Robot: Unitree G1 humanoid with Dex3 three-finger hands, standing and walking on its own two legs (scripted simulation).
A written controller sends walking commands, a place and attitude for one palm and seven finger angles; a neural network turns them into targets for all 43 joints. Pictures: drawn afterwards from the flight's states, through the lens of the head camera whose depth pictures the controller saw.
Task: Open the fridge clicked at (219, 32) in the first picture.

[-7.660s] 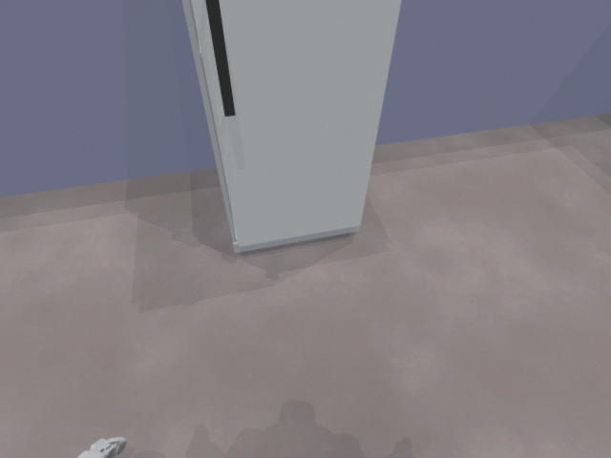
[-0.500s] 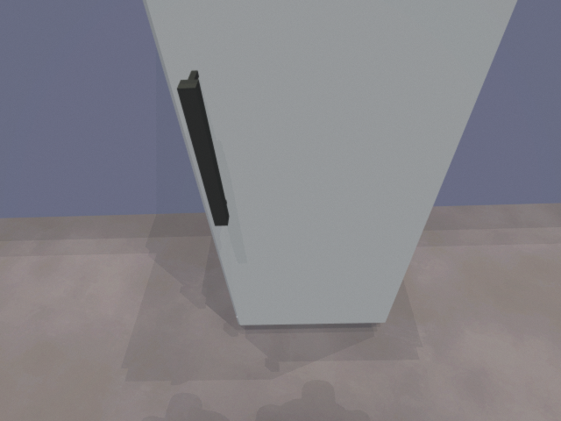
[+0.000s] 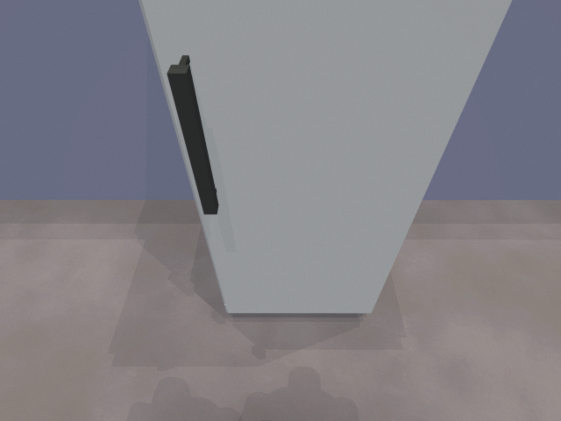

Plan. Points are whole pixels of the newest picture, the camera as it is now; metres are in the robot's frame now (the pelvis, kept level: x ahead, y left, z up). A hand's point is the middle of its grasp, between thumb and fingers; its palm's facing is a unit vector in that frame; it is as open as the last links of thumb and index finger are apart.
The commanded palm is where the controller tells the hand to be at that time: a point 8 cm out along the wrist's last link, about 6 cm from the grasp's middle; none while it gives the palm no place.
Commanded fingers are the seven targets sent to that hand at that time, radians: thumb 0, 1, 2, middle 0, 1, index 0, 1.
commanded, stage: shuffle to correct the standing spot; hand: left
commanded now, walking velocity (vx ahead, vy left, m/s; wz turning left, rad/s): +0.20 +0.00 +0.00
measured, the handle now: (200, 145) +0.55 +0.18 +0.09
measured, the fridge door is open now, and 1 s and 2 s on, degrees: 0 0 0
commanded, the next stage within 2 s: come to a stop and stand still in 0.40 s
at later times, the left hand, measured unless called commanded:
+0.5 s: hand out of the picture +0.07 +0.17 -0.19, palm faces +0.05 -0.98 -0.19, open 7.3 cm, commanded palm none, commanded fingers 0.00 0.90 0.90 -0.20 -0.30 -0.20 -0.30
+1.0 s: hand out of the picture +0.10 +0.19 -0.19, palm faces +0.09 -0.98 -0.18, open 7.4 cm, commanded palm none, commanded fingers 0.00 0.90 0.90 -0.20 -0.30 -0.20 -0.30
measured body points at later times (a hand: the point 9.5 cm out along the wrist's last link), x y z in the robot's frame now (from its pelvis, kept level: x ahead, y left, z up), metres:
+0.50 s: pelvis +0.06 +0.00 -0.02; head +0.09 -0.01 +0.43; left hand +0.06 +0.22 -0.17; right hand -0.03 -0.20 -0.17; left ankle -0.02 +0.12 -0.74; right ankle +0.08 -0.09 -0.74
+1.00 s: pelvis +0.10 +0.02 -0.01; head +0.14 +0.03 +0.44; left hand +0.10 +0.24 -0.17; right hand +0.20 -0.19 -0.15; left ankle +0.16 +0.12 -0.74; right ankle +0.05 -0.10 -0.71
